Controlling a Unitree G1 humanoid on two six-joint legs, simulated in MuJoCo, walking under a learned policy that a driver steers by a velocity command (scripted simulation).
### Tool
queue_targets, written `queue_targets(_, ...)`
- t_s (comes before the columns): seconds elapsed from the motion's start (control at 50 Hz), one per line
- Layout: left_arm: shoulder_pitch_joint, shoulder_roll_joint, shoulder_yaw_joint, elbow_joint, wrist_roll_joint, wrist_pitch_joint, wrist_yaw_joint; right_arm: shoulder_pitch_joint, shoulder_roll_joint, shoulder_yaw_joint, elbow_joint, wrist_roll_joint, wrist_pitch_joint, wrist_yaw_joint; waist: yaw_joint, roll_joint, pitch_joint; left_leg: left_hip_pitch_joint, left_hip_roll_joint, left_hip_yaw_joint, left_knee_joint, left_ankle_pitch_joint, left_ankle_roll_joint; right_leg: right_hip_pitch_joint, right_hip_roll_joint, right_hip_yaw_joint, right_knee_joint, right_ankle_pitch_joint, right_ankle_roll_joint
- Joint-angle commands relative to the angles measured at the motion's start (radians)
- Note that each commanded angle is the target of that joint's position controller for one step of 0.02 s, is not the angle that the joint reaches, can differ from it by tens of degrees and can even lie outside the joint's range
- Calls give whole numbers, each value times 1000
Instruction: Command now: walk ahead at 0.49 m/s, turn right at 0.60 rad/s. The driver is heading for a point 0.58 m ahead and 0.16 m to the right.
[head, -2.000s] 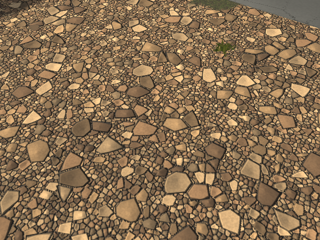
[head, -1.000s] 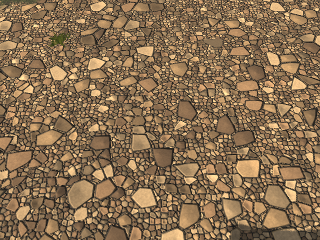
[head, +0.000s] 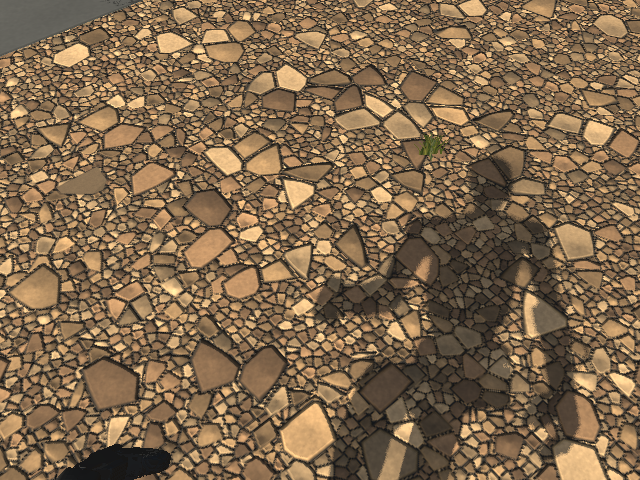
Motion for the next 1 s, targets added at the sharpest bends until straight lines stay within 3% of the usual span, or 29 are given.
queue_targets(0.02,11,67,13,-57,6,-13,13,0,-197,-40,-30,0,2,-17,76,150,-45,-18,258,-14,165,1145,87,181,87,-74,-73,-85,-62)
queue_targets(0.04,106,89,24,-31,6,-18,20,0,-211,-41,-28,-1,11,-20,117,152,-105,-26,265,-6,312,1197,88,295,117,-67,-98,-112,-92)
queue_targets(0.06,257,119,43,17,12,-25,32,-10,-215,-40,-34,1,18,-19,182,128,-188,-113,258,7,519,1100,77,500,138,-44,-162,-97,-125)
queue_targets(0.08,394,190,72,52,18,-23,53,-3,-197,-34,-59,-7,18,-13,230,39,-279,-313,231,15,812,735,54,735,-3,151,-199,-231,-169)
queue_targets(0.1,339,287,95,20,4,-12,68,53,-78,-12,-130,-1,17,12,123,-194,-370,-752,50,-39,1171,-216,-6,1030,-319,690,-231,-204,-312)
queue_targets(0.12,403,265,97,9,-22,-1,76,-92,-188,-35,-159,-3,12,9,212,-32,-396,-847,17,-223,1246,-155,-2,1012,-329,827,-348,-154,-332)
queue_targets(0.14,350,237,93,37,-32,-1,86,-162,-175,-30,-185,8,1,11,177,-3,-230,-886,78,-248,1172,-17,9,885,-289,636,-379,-46,-297)
queue_targets(0.16,309,192,83,44,-38,-8,89,-153,-164,-23,-176,7,-8,9,128,33,-127,-825,107,-236,1072,30,9,726,-244,541,-399,96,-265)
queue_targets(0.18,269,166,76,42,-36,-18,92,-144,-161,-24,-164,-6,1,8,84,58,-80,-761,129,-243,1006,34,1,622,-187,463,-408,202,-231)
queue_targets(0.22,240,133,63,40,-42,-36,92,-93,-147,-22,-152,-32,38,15,32,39,-86,-661,140,-244,937,24,-25,515,-126,386,-431,292,-217)
queue_targets(0.26,269,144,67,54,-45,-50,87,-114,-125,-21,-162,-36,59,24,30,34,-81,-666,137,-226,878,58,-45,472,-94,364,-453,288,-215)
queue_targets(0.34,365,158,72,80,-41,-53,87,-292,-121,-20,-222,-30,67,25,87,10,-23,-783,127,-216,722,221,-63,479,-70,392,-493,209,-179)
queue_targets(0.42,461,159,72,109,-41,-55,95,-422,-121,-15,-263,-27,61,29,140,-7,-24,-844,90,-225,583,324,-53,596,-69,419,-455,288,-150)
queue_targets(0.5,527,163,72,130,-30,-52,109,-543,-117,-2,-312,-18,46,36,177,-21,-12,-833,37,-219,448,325,-30,684,-86,460,-395,405,-149)
queue_targets(0.54,509,178,76,128,-27,-51,118,-532,-130,-3,-319,-13,38,34,156,-36,-12,-736,17,-233,370,307,-8,683,-99,485,-368,443,-128)
queue_targets(0.56,473,188,78,121,-27,-52,120,-478,-142,-7,-306,-11,34,28,121,-43,-21,-625,-1,-233,326,278,7,646,-94,480,-340,494,-106)
queue_targets(0.6,413,209,80,112,-31,-61,107,-241,-195,-30,-234,-7,21,5,9,-13,-134,-273,-34,-217,259,249,48,562,-31,439,-103,665,-54)
queue_targets(0.62,404,174,71,103,-42,-71,97,-86,-234,-42,-208,-23,6,-12,-60,26,-233,-36,88,-318,237,236,84,443,28,397,126,500,-28)
queue_targets(0.64,472,66,49,73,-70,-74,102,-8,-311,-60,-211,-48,3,-25,-39,218,-359,207,387,-671,226,355,167,198,163,263,455,-151,14)
queue_targets(0.66,555,123,58,76,-46,-66,110,-59,-310,-66,-216,-24,17,-17,32,300,-414,160,477,-948,167,565,266,113,195,235,604,-460,22)
queue_targets(0.68,534,144,63,112,-23,-50,116,-146,-212,-48,-228,-4,20,-11,70,155,-275,8,441,-827,165,609,275,101,128,239,653,-382,27)
queue_targets(0.7,467,133,61,115,-12,-42,110,-191,-132,-27,-226,2,16,-4,69,64,-164,-113,383,-663,154,714,262,107,106,219,624,-337,38)
queue_targets(0.72,430,115,60,110,-12,-35,104,-209,-96,-14,-217,-2,11,0,78,57,-128,-172,331,-550,133,784,232,113,82,211,575,-319,44)
queue_targets(0.76,413,85,54,105,-5,-13,89,-184,-105,-12,-177,4,-3,4,87,124,-98,-252,269,-418,99,939,214,153,80,200,511,-305,57)
queue_targets(0.78,415,74,52,102,-7,-7,84,-169,-120,-14,-161,5,-11,9,95,141,-115,-255,265,-392,100,1013,219,167,96,201,488,-292,61)
queue_targets(0.82,396,65,47,98,-13,1,79,-175,-132,-16,-144,2,-15,12,109,137,-139,-261,258,-341,92,1049,228,170,104,199,426,-261,68)
queue_targets(0.9,295,29,17,82,-13,12,71,-200,-131,-7,-120,1,1,14,105,163,-143,-324,202,-229,81,968,190,270,64,126,143,-128,74)
queue_targets(1.0,210,40,1,89,-16,8,82,-143,-155,-14,-73,8,29,16,69,170,-123,-331,211,-278,123,691,172,402,48,80,-99,-73,63)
